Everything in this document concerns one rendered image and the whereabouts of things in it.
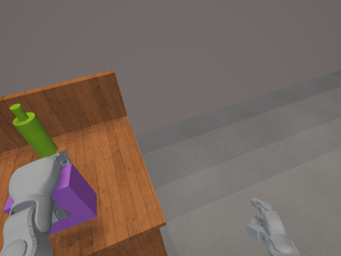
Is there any right robot hand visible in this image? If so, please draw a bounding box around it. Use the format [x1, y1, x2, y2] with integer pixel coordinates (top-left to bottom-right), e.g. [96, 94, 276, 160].
[247, 198, 287, 245]

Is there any left robot hand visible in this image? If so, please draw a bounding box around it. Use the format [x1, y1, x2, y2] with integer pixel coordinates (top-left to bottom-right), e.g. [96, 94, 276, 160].
[9, 150, 72, 224]

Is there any right robot forearm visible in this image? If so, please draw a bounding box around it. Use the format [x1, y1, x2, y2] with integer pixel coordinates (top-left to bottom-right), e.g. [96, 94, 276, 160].
[268, 234, 301, 256]

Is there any sponge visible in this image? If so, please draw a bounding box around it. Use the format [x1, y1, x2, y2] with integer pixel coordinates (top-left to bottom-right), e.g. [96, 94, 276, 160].
[3, 163, 97, 235]

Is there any left robot forearm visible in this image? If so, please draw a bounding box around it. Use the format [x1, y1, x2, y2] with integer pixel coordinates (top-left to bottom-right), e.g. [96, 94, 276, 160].
[0, 195, 53, 256]

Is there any table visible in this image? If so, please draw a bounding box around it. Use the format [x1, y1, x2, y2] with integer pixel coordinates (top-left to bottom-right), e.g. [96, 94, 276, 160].
[0, 70, 168, 256]

